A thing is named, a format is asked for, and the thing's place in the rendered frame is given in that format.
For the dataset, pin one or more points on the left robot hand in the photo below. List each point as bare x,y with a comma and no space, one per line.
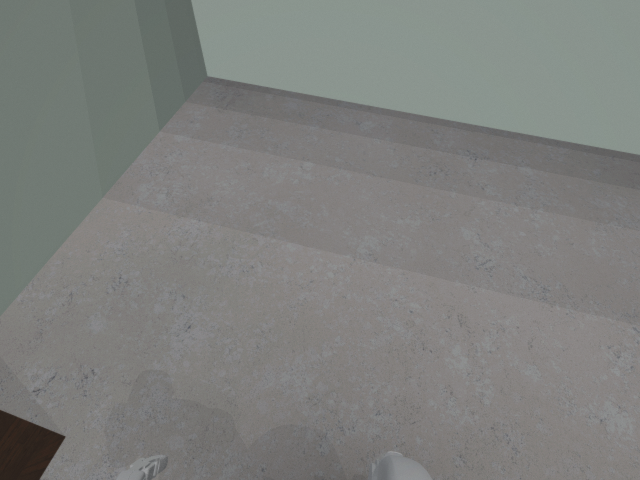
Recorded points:
144,468

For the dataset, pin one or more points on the robot right thigh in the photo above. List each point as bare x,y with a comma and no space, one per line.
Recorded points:
394,467

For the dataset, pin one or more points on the cabinet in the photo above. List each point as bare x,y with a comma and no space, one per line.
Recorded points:
26,449

